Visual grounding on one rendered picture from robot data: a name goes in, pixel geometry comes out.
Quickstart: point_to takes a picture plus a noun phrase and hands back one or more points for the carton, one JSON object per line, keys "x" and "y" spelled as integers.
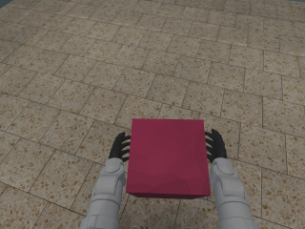
{"x": 168, "y": 159}

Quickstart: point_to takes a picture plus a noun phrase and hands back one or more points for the right robot hand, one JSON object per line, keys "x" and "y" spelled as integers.
{"x": 218, "y": 146}

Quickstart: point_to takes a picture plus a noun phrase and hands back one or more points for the right robot forearm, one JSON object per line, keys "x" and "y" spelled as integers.
{"x": 232, "y": 205}

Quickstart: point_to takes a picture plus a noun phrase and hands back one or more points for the left robot forearm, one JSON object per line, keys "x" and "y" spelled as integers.
{"x": 106, "y": 197}

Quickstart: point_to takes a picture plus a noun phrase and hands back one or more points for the left robot hand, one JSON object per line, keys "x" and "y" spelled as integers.
{"x": 116, "y": 150}

